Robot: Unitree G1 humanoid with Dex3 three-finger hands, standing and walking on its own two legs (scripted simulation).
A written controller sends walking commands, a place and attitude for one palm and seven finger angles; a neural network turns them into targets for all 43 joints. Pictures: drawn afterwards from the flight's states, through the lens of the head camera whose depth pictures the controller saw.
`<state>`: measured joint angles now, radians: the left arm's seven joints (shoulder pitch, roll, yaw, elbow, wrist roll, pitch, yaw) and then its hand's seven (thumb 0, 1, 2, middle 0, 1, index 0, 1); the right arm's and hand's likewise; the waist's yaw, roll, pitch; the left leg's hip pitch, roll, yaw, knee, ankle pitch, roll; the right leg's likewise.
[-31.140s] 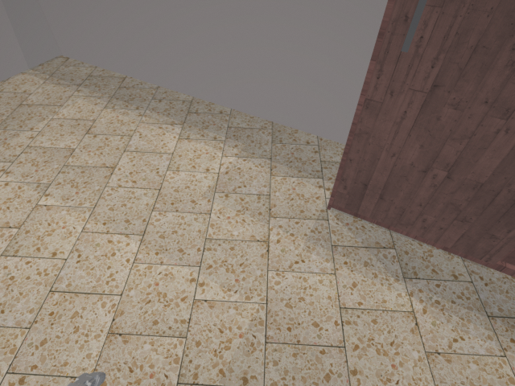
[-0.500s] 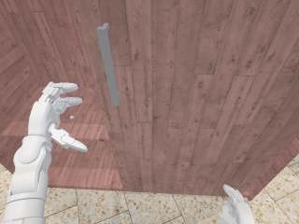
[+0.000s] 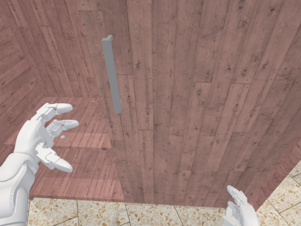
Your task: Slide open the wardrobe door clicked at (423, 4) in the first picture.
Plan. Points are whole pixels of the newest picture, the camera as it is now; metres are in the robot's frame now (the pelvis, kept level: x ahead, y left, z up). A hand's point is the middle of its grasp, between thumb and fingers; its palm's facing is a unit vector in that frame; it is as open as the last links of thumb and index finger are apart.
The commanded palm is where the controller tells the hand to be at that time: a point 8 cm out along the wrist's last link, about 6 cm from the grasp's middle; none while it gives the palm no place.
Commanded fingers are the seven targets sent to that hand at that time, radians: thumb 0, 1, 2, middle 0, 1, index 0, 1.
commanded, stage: draw the hand back to the body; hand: left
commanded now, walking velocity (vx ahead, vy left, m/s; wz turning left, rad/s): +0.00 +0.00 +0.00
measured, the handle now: (114, 77) +0.46 +0.17 +0.21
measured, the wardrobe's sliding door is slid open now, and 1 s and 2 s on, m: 0.64 0.64 0.64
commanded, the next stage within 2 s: step back with the hand held close in 1.20 s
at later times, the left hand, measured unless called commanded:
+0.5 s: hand (44, 154) +0.20 +0.26 +0.17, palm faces +0.43 -0.85 -0.32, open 12.0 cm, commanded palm +0.15 +0.29 +0.18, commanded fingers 0.00 0.36 0.64 -0.22 -0.62 -0.22 -0.62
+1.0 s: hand (27, 159) +0.18 +0.28 +0.18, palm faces +0.49 -0.79 -0.36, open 7.7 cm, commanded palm +0.14 +0.31 +0.18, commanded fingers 0.00 0.90 0.90 -0.20 -0.30 -0.20 -0.30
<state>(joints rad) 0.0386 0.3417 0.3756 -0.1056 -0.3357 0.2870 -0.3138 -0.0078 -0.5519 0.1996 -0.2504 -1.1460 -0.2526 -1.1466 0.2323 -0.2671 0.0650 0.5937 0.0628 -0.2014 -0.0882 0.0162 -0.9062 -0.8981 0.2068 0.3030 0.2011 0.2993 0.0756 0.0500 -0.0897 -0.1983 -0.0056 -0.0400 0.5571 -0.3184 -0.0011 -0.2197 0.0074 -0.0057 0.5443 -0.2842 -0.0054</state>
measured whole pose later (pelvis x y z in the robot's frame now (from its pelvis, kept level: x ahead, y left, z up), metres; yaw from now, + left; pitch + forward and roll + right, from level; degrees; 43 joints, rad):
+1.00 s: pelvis +0.00 +0.01 +0.01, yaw +0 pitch -6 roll +0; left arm 0.43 0.34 0.34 -0.37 -0.06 -0.08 0.09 0.02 0.82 0.86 -0.21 -0.34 -0.21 -0.34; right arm 0.19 -0.22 0.01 0.67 -0.02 -0.15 -0.08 0.02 -0.91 -0.90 0.21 0.30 0.20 0.30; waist 0.09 0.05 -0.01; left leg -0.07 -0.02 -0.04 0.42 -0.25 0.01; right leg -0.09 -0.01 -0.01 0.40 -0.22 0.01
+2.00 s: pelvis -0.09 +0.02 -0.01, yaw +4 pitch -1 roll -1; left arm 0.48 0.39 0.42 -0.44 0.02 -0.24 0.12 0.02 0.89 0.90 -0.21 -0.30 -0.21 -0.30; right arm 0.24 -0.22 0.00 0.57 -0.01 -0.10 -0.08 0.01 -0.91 -0.90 0.21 0.30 0.20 0.30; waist 0.00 -0.01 0.01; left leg -0.41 -0.03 -0.02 0.62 -0.24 0.05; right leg -0.38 -0.01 0.02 0.54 -0.14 0.03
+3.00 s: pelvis -0.27 +0.01 +0.00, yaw -1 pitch +1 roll +1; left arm 0.51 0.39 0.41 -0.42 -0.02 -0.18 0.16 0.02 0.88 0.90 -0.21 -0.30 -0.21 -0.30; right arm 0.32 -0.25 -0.02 0.68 -0.01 -0.12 -0.08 0.02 -0.91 -0.90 0.21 0.30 0.20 0.30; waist 0.00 -0.07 -0.08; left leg -0.39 0.04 0.07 0.74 -0.37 0.01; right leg -0.24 -0.01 0.02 0.53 -0.31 -0.02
